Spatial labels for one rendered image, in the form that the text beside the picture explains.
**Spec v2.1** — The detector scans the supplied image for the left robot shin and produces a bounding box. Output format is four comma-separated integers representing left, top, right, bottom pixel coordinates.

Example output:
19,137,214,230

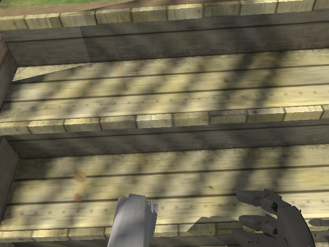
114,197,128,217

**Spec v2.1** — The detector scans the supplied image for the right robot hand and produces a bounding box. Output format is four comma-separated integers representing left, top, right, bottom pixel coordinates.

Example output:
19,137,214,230
231,189,316,247

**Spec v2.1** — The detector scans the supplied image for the left robot thigh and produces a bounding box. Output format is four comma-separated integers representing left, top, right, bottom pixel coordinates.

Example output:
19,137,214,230
107,193,158,247

